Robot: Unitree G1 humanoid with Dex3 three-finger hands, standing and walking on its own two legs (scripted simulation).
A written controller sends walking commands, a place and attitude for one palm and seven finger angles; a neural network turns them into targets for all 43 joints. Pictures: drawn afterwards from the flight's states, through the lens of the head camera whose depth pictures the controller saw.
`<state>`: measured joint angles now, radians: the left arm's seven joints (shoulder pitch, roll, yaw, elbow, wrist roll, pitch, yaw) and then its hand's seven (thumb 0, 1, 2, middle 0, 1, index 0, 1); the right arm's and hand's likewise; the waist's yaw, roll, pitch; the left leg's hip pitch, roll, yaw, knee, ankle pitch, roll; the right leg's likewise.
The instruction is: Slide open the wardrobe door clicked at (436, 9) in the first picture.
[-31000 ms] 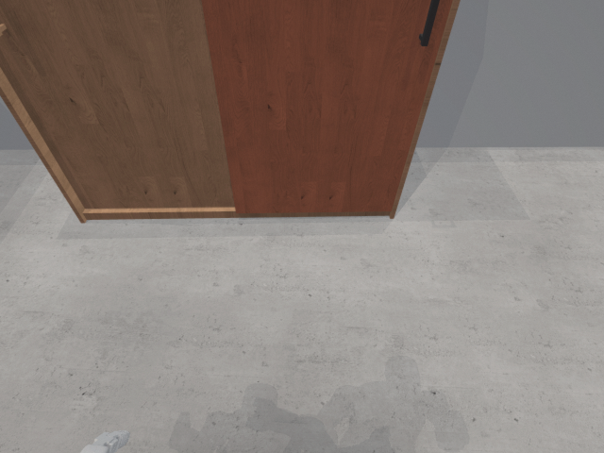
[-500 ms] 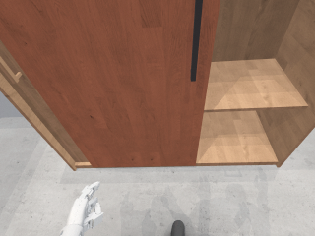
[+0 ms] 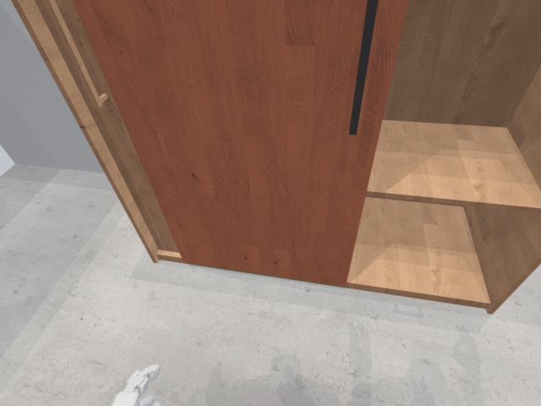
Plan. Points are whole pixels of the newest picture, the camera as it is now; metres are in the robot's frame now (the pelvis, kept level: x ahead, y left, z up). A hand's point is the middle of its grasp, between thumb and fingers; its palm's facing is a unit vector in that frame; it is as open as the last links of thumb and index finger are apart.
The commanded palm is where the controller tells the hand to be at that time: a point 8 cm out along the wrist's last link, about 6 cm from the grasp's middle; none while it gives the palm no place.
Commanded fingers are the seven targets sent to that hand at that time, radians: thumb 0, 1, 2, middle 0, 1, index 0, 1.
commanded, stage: stop stepping back and stand still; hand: right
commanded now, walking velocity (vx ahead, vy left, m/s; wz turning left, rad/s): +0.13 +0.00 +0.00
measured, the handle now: (362, 66) +0.72 -0.13 +0.18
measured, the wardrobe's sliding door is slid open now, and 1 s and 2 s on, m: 0.54 0.54 0.54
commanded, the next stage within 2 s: let the arm hang, fingers relaxed in 0.86 s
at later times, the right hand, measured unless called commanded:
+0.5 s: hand out of the picture +0.22 -0.31 +0.20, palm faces +0.43 +0.72 -0.55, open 7.4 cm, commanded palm +0.16 -0.34 +0.17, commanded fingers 0.00 -0.90 -0.90 0.20 0.30 0.20 0.30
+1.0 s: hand out of the picture +0.25 -0.32 +0.14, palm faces +0.39 +0.75 -0.54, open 7.4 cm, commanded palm none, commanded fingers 0.00 -0.90 -0.90 0.20 0.30 0.20 0.30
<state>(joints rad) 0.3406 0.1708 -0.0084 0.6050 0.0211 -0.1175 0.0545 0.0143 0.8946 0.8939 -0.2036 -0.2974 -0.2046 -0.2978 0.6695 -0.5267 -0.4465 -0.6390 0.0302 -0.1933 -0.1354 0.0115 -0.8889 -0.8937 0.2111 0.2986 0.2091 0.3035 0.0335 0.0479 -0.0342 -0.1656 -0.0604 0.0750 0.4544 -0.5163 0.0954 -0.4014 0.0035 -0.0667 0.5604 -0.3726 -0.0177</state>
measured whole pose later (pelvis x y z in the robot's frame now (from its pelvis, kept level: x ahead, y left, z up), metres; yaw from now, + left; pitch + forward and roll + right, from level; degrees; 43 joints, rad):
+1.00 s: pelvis +0.04 -0.04 -0.01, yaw -1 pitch +2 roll +1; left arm 0.16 0.26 0.03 0.63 -0.02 -0.13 0.04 0.01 0.90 0.89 -0.20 -0.30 -0.20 -0.30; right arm 0.47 -0.46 -0.40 -0.33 0.03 -0.21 -0.13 0.00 -0.89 -0.89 0.21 0.30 0.21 0.30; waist 0.00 -0.04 0.00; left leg -0.27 0.01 0.09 0.51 -0.27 0.01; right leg -0.29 -0.05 -0.02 0.56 -0.30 0.02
